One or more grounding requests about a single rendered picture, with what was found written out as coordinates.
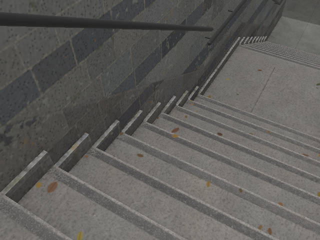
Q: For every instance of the stairs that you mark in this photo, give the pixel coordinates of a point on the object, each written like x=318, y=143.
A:
x=205, y=171
x=287, y=52

